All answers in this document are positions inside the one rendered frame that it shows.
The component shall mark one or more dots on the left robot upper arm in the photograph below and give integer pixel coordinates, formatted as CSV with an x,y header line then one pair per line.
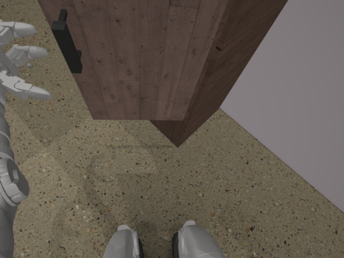
x,y
14,188

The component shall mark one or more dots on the right robot thigh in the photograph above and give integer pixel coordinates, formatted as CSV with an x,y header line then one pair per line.
x,y
196,242

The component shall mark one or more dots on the cupboard door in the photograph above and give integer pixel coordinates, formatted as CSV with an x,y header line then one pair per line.
x,y
141,58

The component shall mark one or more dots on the robot right shin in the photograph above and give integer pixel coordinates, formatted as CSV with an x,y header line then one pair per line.
x,y
190,222

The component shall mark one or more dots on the robot left forearm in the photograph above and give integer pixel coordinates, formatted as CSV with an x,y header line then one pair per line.
x,y
5,150

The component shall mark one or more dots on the robot left hand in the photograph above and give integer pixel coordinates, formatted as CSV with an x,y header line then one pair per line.
x,y
17,56

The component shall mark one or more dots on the handle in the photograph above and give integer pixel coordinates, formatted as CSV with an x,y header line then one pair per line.
x,y
66,44

